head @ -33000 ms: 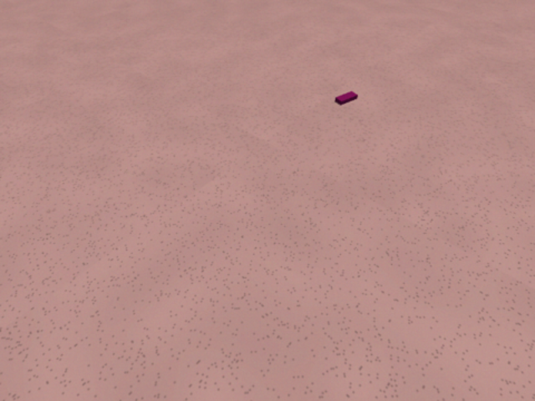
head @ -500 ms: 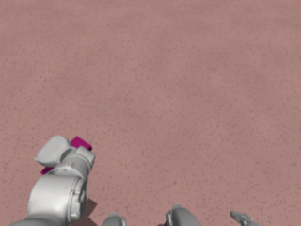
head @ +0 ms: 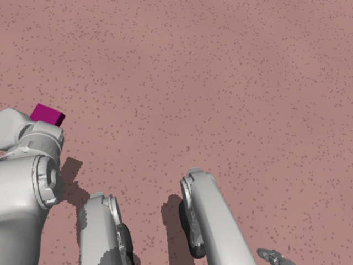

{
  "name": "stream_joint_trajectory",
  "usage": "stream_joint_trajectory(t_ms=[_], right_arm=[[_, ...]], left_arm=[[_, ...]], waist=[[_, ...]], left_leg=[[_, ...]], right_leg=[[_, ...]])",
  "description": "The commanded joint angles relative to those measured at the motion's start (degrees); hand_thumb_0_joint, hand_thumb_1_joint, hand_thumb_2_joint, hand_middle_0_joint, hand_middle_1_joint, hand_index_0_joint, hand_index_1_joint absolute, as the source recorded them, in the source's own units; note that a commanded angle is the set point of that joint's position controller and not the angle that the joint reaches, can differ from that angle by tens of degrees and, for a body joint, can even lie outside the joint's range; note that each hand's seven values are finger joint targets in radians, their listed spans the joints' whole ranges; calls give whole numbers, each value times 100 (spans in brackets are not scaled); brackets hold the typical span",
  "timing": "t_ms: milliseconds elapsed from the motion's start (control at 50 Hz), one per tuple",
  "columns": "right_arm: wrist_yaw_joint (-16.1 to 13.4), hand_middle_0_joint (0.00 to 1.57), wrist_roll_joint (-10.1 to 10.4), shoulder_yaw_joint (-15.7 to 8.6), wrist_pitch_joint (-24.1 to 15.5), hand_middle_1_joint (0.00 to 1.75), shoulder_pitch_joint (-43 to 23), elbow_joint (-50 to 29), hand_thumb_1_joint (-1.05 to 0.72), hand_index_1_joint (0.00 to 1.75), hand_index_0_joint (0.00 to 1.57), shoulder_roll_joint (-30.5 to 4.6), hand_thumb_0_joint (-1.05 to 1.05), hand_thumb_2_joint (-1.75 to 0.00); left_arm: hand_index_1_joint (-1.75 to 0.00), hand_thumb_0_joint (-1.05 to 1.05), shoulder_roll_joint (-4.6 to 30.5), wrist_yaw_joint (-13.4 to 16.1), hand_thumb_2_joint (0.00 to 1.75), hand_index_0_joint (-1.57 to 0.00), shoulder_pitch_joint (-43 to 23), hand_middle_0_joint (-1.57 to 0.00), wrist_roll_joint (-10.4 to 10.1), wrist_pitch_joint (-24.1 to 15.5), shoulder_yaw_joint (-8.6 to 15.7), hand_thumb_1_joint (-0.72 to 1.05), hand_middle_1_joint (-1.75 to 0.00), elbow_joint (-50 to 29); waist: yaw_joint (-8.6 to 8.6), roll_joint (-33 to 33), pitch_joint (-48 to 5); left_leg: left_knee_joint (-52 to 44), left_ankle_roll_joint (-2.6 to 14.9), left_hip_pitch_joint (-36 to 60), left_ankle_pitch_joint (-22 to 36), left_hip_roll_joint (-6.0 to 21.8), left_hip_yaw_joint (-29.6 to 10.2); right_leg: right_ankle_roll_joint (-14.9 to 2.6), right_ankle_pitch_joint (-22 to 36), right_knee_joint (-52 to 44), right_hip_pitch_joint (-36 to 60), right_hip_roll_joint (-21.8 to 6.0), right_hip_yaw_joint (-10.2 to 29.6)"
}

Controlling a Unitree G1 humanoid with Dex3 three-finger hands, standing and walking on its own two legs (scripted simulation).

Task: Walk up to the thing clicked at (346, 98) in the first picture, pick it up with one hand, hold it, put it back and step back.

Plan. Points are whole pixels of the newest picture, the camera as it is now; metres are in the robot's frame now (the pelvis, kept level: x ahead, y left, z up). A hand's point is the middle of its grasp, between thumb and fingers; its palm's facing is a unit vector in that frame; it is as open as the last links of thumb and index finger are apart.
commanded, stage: crouch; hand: left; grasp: from above
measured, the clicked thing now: (37, 135) +0.47 +0.26 -0.16
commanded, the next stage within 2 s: lower in 1.00 s
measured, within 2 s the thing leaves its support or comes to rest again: neither
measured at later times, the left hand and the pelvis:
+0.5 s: hand (53, 138) +0.49 +0.25 -0.24, palm faces -0.16 -0.40 -0.90, open 8.8 cm; pelvis -0.01 +0.00 -0.11, yaw -1 degrees
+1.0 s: hand (57, 140) +0.50 +0.26 -0.30, palm faces -0.14 -0.40 -0.90, open 8.8 cm; pelvis +0.00 +0.00 -0.14, yaw -3 degrees
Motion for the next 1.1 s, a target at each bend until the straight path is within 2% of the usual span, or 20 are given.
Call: stream_joint_trajectory(t_ms=[0,80,140,220,280,400,480,500,540,580,620,640,660,720,760,800,880,980,1020,1080], right_arm=[[52,20,39,-275,-150,30,1178,-195,-89,30,20,-1251,0,-89],[91,20,51,-244,-196,30,1295,-148,-89,30,20,-1356,0,-90],[129,20,26,-212,-214,30,1380,-138,-89,30,20,-1399,0,-90],[185,20,0,-246,-225,30,1519,-118,-90,30,20,-1504,0,-90],[222,20,-63,-250,-245,30,1638,-64,-90,30,20,-1550,0,-90],[328,20,-167,-135,-279,30,1755,-76,-90,30,20,-1633,0,-90],[405,20,-211,-90,-294,30,1830,-142,-90,30,20,-1710,0,-90],[421,20,-217,-86,-289,30,1810,-149,-90,30,20,-1747,0,-90],[449,20,-248,-64,-280,30,1829,-163,-90,30,20,-1783,0,-90],[477,20,-310,-2,-283,30,1813,-174,-90,30,20,-1762,0,-90],[495,20,-356,21,-300,30,1818,-170,-90,30,20,-1821,0,-90],[515,20,-391,44,-312,30,1866,-125,-90,30,20,-1799,0,-90],[524,20,-385,30,-308,30,1903,-117,-90,30,20,-1901,0,-90],[605,20,-474,134,-313,30,1846,-80,-91,30,20,-1798,0,-90],[628,20,-472,113,-317,30,1859,-116,-91,30,20,-1905,0,-90],[664,20,-441,112,-311,30,1938,-119,-91,30,20,-1941,0,-90],[749,20,-461,176,-290,30,1935,-153,-91,30,20,-1933,0,-90],[831,20,-531,273,-293,30,1889,-155,-91,30,20,-1916,0,-90],[843,20,-479,252,-288,30,1966,-184,-91,30,20,-1999,0,-90],[888,20,-504,364,-273,30,1961,-234,-91,30,20,-1919,0,-90]], left_arm=[[-47,0,1361,104,51,-95,-2432,-94,262,-86,-150,49,-48,-803],[-46,0,1646,125,50,-97,-2726,-96,420,-93,-25,51,-47,-573],[-48,0,1838,106,53,-103,-2901,-102,522,-130,75,59,-48,-650],[-49,0,1879,99,54,-109,-2902,-108,713,-115,118,67,-50,-348],[-49,0,1740,85,52,-110,-2950,-109,741,-155,102,69,-50,-78],[-50,0,2029,6,53,-118,-3133,-116,848,-269,170,79,-52,-59],[-53,0,2275,36,54,-119,-2986,-116,893,-307,281,81,-56,-6],[-51,0,2415,71,52,-120,-2966,-117,897,-325,346,82,-53,0],[-51,0,2415,114,52,-120,-2982,-118,940,-320,373,83,-53,37],[-53,0,2361,131,55,-123,-3070,-121,925,-333,342,88,-55,191],[-56,0,2417,203,60,-123,-3065,-122,883,-348,400,89,-57,335],[-56,0,2607,214,59,-123,-3275,-120,868,-403,468,88,-58,-71],[-56,0,2710,278,59,-124,-3164,-122,881,-395,575,90,-58,118],[-57,0,2621,212,58,-124,-3287,-121,893,-410,455,90,-59,0],[-57,0,2699,185,58,-126,-3144,-123,890,-417,448,92,-60,103],[-57,0,2916,222,61,-125,-3109,-124,933,-426,592,91,-58,-27],[-59,0,2699,168,63,-126,-2987,-124,953,-393,458,92,-60,155],[-61,0,2746,124,60,-126,-3047,-123,926,-396,388,94,-64,100],[-60,0,2858,156,63,-125,-2899,-124,928,-403,494,92,-61,95],[-61,0,2719,144,64,-125,-3023,-123,973,-432,386,93,-62,142]], waist=[[-247,694,-3956],[-289,876,-3959],[-294,1144,-4057],[-381,1215,-3873],[-492,1175,-3736],[-631,1151,-3532],[-598,1017,-3570],[-499,1052,-3677],[-536,1243,-3665],[-702,1132,-3355],[-703,1121,-3313],[-742,1194,-3369],[-624,1314,-3456],[-822,1296,-3269],[-824,1214,-3203],[-673,1428,-3442],[-793,1503,-3299],[-901,1301,-2928],[-769,1483,-3203],[-909,1535,-2951]], left_leg=[[-692,95,1834,851,-216,291],[-337,131,1431,624,-232,296],[-133,111,1461,762,-213,273],[62,104,1340,789,-205,226],[236,93,1175,816,-197,218],[619,131,897,888,-219,208],[920,199,486,945,-265,342],[915,190,443,932,-258,320],[942,152,582,1000,-234,262],[1025,182,411,746,-238,216],[1109,182,350,688,-233,228],[1138,178,380,767,-237,215],[1125,154,431,804,-219,214],[1301,158,412,900,-220,174],[1376,192,206,866,-236,213],[1340,149,342,1054,-220,199],[1389,119,403,1092,-211,100],[1524,195,18,942,-238,121],[1453,146,206,1061,-225,92],[1463,116,331,979,-199,-22]], right_leg=[[-72,600,-984,2140,141,-185],[-80,432,-646,1718,138,-204],[-94,664,-290,1444,84,-258],[-111,733,26,1085,80,-339],[-115,788,204,930,102,-395],[-92,864,528,753,74,-434],[-39,922,555,1018,105,-391],[-45,894,618,1050,109,-408],[-71,947,754,874,106,-462],[-62,724,773,685,110,-508],[-54,662,771,702,127,-509],[-46,732,835,734,108,-538],[-63,771,857,735,117,-538],[-35,906,1005,673,98,-632],[-20,879,988,800,127,-605],[-41,1042,1050,885,136,-612],[-74,1103,1198,694,141,-709],[-33,1011,1177,727,145,-726],[-73,1061,1205,778,165,-719],[-104,1016,1294,437,146,-785]])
